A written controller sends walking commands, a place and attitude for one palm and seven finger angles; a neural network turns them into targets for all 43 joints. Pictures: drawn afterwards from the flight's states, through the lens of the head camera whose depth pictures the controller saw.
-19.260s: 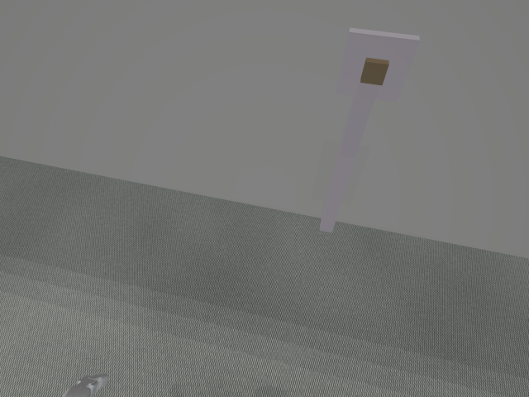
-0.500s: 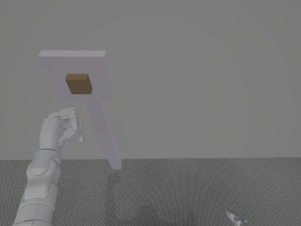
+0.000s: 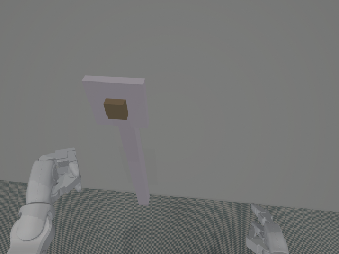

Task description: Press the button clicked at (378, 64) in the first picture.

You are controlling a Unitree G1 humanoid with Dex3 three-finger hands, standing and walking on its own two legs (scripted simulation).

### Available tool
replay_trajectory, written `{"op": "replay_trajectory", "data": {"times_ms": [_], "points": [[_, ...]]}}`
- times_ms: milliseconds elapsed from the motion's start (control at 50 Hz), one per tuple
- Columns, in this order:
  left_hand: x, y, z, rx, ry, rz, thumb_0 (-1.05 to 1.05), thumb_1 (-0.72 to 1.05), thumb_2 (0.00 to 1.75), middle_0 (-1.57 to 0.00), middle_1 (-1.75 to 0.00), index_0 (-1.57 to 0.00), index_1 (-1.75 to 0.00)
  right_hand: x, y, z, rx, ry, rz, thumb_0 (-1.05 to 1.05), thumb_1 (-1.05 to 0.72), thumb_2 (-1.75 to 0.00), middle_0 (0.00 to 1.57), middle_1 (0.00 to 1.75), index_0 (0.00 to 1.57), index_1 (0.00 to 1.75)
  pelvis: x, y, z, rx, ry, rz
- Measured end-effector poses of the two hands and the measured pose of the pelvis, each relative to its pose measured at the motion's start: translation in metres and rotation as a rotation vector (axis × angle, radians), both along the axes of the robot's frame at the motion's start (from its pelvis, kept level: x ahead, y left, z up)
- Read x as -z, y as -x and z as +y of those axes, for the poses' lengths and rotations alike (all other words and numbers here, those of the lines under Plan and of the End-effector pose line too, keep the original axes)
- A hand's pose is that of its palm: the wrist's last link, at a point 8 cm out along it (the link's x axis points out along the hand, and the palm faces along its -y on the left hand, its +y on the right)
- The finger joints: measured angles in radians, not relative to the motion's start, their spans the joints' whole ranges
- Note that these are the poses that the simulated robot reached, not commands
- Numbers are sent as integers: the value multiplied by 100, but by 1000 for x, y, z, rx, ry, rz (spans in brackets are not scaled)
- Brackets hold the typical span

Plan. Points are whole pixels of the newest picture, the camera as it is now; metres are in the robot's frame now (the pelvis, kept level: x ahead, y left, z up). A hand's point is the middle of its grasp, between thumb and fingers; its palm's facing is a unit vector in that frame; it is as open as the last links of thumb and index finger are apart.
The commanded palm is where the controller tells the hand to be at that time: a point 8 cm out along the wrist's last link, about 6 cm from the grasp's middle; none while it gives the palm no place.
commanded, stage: draw the hand back to the body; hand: left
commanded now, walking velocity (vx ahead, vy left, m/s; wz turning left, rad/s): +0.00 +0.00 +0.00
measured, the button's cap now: (116, 108) +0.51 +0.22 +0.06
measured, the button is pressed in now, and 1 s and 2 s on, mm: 0 0 0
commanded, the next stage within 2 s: step back with the hand held close in 0.76 s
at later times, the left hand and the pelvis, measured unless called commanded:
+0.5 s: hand (42, 184) +0.19 +0.23 +0.17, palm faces +0.35 -0.85 -0.40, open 3.1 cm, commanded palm +0.14 +0.28 +0.19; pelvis +0.01 +0.00 +0.01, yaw -1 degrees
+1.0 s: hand (34, 182) +0.18 +0.24 +0.18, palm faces +0.40 -0.82 -0.42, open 3.1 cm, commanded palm +0.13 +0.27 +0.18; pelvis -0.01 -0.01 +0.01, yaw -1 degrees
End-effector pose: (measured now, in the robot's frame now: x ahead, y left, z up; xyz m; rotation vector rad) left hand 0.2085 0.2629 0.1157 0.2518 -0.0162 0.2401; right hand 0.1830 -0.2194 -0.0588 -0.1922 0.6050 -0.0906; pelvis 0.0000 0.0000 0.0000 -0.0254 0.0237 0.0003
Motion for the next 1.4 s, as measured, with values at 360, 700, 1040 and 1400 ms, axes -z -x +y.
{"op": "replay_trajectory", "data": {"times_ms": [360, 700, 1040, 1400], "points": [[-54, 38, 8, -69, -162, -73, 2, 89, 90, -130, -150, -130, -150, 11, 9, 8, -11, -39, 72, 1, -91, -90, 20, 30, 20, 30, -10, -12, 3, 11, -4, -57], [-68, 75, 10, -123, -195, -127, 2, 89, 90, -131, -150, -131, -150, -1, 4, 4, -26, -24, 3, 1, -91, -90, 20, 30, 20, 30, -10, 1, -1, 7, -6, -87], [-77, 60, 15, -101, -260, -174, 2, 89, 90, -131, -150, -131, -150, 8, 33, -11, 23, -10, 95, 1, -91, -90, 20, 30, 20, 30, -11, 10, -4, 21, 2, -43], [-76, 84, 31, 10, -331, -194, 2, 89, 90, -131, -150, -131, -149, -3, 64, -10, 117, 59, 110, 1, -91, -90, 20, 30, 20, 30, -3, 39, 18, 35, -9, -11]]}}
